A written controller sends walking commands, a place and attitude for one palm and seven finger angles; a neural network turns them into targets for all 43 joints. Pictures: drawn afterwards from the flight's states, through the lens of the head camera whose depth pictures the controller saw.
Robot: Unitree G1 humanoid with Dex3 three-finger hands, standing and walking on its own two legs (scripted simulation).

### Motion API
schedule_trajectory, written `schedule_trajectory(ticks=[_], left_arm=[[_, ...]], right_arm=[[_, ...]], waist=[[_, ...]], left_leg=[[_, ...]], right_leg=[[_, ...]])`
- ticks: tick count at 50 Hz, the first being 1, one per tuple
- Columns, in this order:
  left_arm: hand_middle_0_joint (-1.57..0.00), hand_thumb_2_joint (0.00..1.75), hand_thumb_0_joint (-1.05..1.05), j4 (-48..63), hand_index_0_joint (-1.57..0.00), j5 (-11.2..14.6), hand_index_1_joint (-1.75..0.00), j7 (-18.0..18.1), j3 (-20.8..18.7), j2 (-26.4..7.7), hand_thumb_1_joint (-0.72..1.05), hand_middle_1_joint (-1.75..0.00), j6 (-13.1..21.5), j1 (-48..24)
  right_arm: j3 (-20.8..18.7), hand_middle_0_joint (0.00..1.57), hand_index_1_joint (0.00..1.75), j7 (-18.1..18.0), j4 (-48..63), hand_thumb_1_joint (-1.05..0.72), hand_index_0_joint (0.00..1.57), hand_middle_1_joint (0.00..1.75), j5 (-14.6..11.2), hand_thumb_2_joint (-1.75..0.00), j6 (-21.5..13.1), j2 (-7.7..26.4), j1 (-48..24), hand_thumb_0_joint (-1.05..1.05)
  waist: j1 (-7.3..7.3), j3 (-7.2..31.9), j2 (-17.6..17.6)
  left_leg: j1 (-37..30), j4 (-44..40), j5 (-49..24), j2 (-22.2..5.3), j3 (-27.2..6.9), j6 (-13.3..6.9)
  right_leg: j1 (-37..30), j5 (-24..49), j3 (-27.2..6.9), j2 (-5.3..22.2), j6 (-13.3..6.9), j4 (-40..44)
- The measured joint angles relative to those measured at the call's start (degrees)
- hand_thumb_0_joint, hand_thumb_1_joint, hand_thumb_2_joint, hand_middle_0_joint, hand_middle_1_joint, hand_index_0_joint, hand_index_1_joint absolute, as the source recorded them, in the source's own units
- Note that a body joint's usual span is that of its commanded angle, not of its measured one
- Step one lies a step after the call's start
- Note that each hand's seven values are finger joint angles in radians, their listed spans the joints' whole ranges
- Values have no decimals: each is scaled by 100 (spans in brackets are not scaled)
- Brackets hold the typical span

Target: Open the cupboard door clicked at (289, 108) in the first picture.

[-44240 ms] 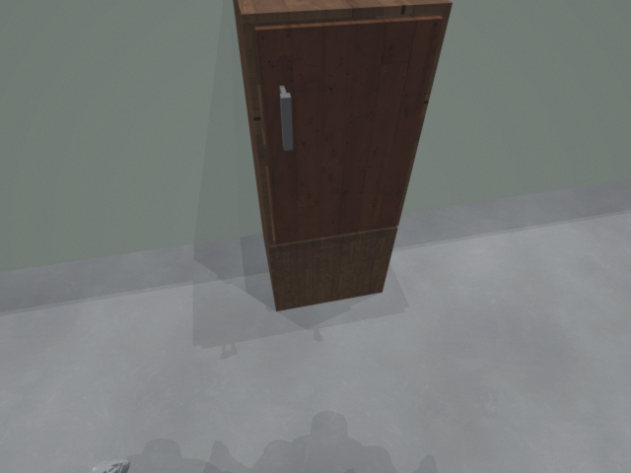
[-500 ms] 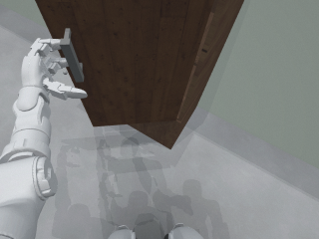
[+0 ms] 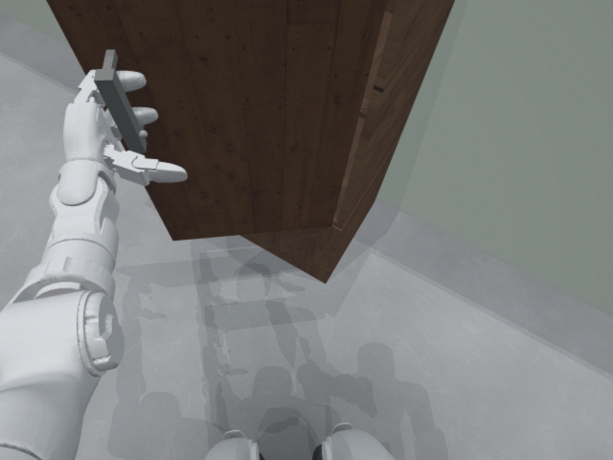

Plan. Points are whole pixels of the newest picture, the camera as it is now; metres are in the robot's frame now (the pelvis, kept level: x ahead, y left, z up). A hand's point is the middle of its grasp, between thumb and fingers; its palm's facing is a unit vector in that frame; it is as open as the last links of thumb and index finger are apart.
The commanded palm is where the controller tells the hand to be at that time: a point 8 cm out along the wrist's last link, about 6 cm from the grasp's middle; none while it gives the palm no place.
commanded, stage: slide the fingers in behind the handle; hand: left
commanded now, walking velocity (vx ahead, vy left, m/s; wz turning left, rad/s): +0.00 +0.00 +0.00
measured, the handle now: (125, 104) +0.56 +0.20 +0.10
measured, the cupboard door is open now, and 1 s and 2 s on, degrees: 38 39 49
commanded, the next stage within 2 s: close the thumb around the handle in 0.70 s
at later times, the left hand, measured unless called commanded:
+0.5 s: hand (145, 133) +0.51 +0.16 +0.10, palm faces +0.07 -1.00 -0.01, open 14.1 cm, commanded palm +0.49 +0.20 +0.10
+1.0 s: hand (146, 133) +0.52 +0.16 +0.09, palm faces +0.07 -1.00 -0.01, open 13.0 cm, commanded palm +0.49 +0.20 +0.10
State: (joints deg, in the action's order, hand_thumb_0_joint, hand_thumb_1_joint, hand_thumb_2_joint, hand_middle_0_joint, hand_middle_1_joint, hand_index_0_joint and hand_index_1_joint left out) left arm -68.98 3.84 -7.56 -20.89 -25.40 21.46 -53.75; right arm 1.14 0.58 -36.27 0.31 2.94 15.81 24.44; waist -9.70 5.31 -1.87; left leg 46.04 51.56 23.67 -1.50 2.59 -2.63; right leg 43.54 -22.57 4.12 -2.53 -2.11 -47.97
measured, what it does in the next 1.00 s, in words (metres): stands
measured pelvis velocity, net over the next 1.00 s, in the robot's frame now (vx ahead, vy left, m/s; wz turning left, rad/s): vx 0.01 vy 0.00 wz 0.01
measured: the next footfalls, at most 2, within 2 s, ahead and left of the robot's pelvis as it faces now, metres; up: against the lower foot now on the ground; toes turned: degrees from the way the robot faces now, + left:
none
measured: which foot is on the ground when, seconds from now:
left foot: down 0.00-1.00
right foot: down 0.00-1.00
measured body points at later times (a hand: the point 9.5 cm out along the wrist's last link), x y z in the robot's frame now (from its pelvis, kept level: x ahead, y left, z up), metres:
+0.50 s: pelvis +0.01 -0.01 +0.00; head +0.11 +0.00 +0.44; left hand +0.50 +0.22 +0.10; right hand +0.01 -0.27 -0.11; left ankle +0.01 +0.09 -0.69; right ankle +0.00 -0.10 -0.69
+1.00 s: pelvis +0.01 +0.00 +0.00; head +0.12 +0.02 +0.44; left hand +0.51 +0.22 +0.10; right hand +0.01 -0.26 -0.12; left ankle +0.01 +0.09 -0.69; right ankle +0.00 -0.10 -0.69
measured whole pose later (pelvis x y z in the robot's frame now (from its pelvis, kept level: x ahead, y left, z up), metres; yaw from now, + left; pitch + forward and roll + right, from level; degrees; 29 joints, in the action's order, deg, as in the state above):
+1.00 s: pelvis +0.01 +0.00 +0.00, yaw +1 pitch +18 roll -2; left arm -67.8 5.0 -4.8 -17.6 -22.0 22.3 -53.1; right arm 0.7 1.6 -37.7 0.4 3.0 14.8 23.7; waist -8.2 6.1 -2.1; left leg 45.4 51.5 24.5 -0.8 2.1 -2.9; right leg 42.6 -23.6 4.4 -2.0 -1.7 -47.7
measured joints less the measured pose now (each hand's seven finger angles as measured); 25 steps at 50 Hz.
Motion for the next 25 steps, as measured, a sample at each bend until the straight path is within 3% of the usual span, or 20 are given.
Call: schedule_trajectory(ticks=[8,25], left_arm=[[-30,30,-1,-28,-30,19,-120,-8,-28,-89,-50,-120,-16,0],[-28,30,-1,200,-27,206,-120,106,213,207,-50,-120,46,225]], right_arm=[[8,20,30,-15,-13,-90,20,30,-22,-90,-15,-12,51,0],[-67,20,30,76,-91,-91,20,30,-9,-90,-43,-38,-42,0]], waist=[[-13,-18,6],[149,80,-22]], left_leg=[[-23,-59,-24,-31,-18,45],[-144,-123,34,7,-51,51]], right_leg=[[-17,17,13,-36,-46,50],[-151,-59,32,-11,-43,110]])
